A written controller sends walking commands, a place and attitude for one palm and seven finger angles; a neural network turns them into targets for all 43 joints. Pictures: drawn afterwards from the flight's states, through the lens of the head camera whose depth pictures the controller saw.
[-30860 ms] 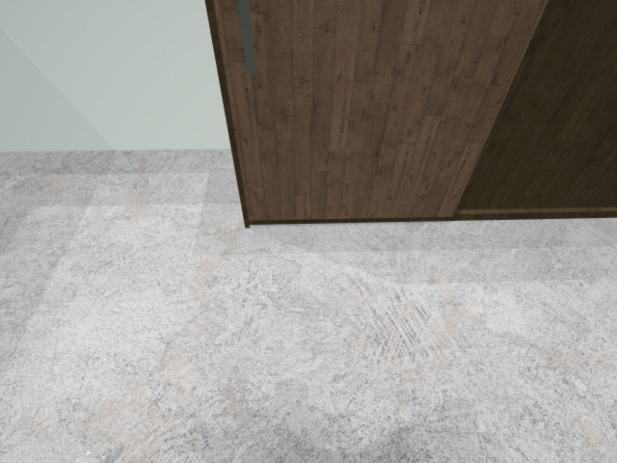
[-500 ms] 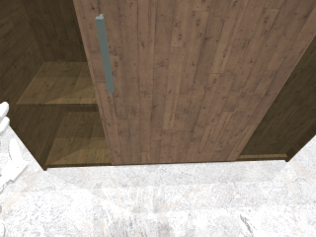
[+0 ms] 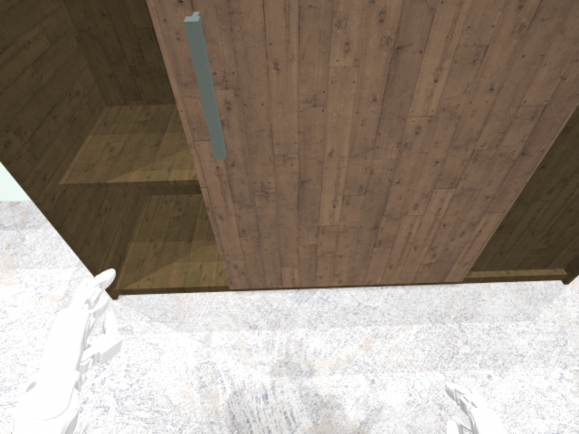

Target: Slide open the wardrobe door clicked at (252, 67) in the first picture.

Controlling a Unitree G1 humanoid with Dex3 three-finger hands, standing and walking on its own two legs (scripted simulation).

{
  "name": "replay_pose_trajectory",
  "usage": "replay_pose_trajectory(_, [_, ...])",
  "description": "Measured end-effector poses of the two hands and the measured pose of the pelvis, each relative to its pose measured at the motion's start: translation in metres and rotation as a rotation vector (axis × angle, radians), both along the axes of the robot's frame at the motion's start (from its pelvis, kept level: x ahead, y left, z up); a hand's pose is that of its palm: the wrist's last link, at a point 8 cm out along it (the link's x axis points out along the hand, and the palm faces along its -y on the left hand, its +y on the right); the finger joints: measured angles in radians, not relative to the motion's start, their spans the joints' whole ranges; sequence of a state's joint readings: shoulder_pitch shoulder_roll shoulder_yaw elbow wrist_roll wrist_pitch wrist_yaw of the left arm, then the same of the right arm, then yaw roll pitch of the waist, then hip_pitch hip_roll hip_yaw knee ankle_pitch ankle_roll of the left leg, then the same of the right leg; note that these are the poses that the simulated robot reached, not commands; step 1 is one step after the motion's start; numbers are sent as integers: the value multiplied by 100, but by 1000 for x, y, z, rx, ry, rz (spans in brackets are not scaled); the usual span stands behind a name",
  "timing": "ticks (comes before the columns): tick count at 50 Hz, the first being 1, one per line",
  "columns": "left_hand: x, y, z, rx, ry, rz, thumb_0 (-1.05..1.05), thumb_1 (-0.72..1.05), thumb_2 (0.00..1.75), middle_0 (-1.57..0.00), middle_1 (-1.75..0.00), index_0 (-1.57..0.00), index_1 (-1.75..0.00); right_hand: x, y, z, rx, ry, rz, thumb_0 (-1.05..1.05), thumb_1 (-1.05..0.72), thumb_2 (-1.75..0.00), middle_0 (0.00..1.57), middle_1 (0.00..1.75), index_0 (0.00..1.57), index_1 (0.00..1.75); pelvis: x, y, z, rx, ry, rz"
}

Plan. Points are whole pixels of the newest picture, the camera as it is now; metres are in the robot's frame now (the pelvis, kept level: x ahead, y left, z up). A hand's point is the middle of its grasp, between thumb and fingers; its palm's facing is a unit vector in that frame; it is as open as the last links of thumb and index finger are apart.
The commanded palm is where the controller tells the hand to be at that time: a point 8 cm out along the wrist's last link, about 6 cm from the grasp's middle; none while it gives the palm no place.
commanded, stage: let the arm hang, fingers relaxed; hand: left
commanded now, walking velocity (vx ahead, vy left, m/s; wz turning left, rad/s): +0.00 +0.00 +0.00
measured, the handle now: (209, 93) +0.71 +0.21 +0.12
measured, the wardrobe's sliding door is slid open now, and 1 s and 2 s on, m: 0.45 0.45 0.45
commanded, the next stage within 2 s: look to check the result in 0.98 s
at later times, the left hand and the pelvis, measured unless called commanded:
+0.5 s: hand out of the picture -0.04 +0.18 -0.16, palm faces +0.02 -0.98 -0.22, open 7.3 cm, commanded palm none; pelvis -0.01 -0.01 +0.01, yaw +0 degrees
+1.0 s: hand out of the picture +0.01 +0.17 -0.16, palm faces +0.02 -0.98 -0.18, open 7.3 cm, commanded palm none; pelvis +0.00 +0.00 +0.02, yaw +0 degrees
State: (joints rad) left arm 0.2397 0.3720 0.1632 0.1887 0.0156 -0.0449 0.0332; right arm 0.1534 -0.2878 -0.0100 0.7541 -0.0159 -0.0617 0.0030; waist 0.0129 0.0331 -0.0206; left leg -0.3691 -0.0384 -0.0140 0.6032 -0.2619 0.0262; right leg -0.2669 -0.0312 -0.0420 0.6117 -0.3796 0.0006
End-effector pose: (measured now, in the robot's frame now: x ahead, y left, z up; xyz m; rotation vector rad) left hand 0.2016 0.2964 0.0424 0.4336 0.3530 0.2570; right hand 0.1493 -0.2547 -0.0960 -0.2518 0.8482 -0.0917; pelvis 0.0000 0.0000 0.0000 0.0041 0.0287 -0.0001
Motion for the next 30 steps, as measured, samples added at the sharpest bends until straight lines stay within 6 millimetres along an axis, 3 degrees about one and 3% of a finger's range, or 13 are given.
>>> replay_pose_trajectory(2, [-17, -13, -57, -73, 254, 12, 0, 90, 90, -19, -30, -20, -30, -6, -6, -6, 0, 37, -14, 1, -90, -89, 20, 30, 20, 30, -3, -1, 0, -2, -1, 2])
replay_pose_trajectory(5, [-64, -42, -124, -186, 552, 23, 1, 90, 90, -19, -30, -20, -30, -24, -12, -10, -14, 112, -43, 1, -90, -89, 20, 30, 20, 30, -5, -5, 1, 1, -7, 5])
replay_pose_trajectory(9, [-135, -85, -174, -336, 823, 65, 1, 91, 90, -20, -30, -20, -30, -62, -16, -14, -43, 262, -73, 1, -90, -89, 20, 30, 20, 30, -6, -9, 4, -1, -23, 9])
replay_pose_trajectory(15, [-206, -79, -183, -367, 986, 199, -1, 98, 90, -20, -30, -21, -30, -117, -7, -21, -38, 474, -94, 1, -90, -89, 20, 30, 20, 30, -7, -15, 10, -21, -28, 20])
replay_pose_trajectory(19, [-236, -73, -177, -353, 1068, 238, 0, 95, 90, -20, -30, -20, -30, -139, 4, -27, -3, 537, -115, 1, -90, -89, 20, 30, 20, 30, -8, -14, 12, -24, -33, 16])
replay_pose_trajectory(24, [-249, -69, -171, -334, 1100, 259, 0, 93, 90, -20, -30, -20, -30, -153, 18, -33, 41, 560, -131, 1, -90, -89, 20, 30, 20, 30, -8, -12, 14, -21, -41, 8])
replay_pose_trajectory(30, [-237, -72, -170, -336, 1063, 243, 1, 91, 90, -20, -30, -20, -30, -160, 28, -37, 65, 564, -143, 1, -91, -89, 20, 30, 20, 30, -8, -8, 15, -17, -48, 1])
